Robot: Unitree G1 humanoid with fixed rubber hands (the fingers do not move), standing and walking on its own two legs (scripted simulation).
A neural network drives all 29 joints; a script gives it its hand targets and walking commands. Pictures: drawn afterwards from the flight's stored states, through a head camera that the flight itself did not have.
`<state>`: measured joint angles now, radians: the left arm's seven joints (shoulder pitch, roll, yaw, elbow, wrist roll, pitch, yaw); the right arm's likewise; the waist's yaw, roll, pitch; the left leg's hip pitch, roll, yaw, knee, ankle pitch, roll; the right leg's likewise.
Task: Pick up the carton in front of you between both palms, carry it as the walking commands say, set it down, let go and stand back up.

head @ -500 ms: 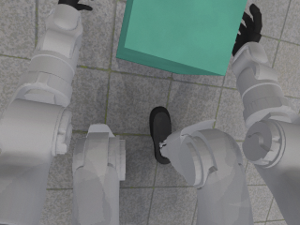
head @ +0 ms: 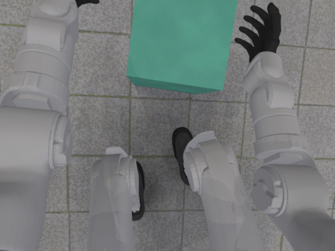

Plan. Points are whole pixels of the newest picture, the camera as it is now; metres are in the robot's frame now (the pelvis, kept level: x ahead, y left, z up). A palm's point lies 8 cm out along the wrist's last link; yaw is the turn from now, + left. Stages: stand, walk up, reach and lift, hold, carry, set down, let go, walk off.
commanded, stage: set down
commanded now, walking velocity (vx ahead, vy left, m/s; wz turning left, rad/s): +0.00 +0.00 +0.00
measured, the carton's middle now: (174, 49) +0.53 -0.08 -0.31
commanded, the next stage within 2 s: let go in 0.66 s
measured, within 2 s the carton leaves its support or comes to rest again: neither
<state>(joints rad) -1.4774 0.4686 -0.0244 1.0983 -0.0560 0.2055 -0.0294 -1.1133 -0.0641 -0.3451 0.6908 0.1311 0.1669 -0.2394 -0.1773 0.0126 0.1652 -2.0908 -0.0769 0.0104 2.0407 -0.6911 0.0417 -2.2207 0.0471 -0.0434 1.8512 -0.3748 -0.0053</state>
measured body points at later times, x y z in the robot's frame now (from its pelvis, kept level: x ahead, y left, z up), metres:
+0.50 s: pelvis +0.01 +0.01 +0.13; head +0.34 +0.00 +0.44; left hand +0.61 +0.13 +0.03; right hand +0.48 -0.24 +0.02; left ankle +0.06 +0.10 -0.40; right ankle +0.16 -0.10 -0.40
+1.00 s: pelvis +0.08 +0.00 +0.26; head +0.33 +0.01 +0.63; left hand +0.52 +0.18 +0.13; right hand +0.42 -0.22 +0.14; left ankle +0.06 +0.10 -0.40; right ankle +0.16 -0.10 -0.40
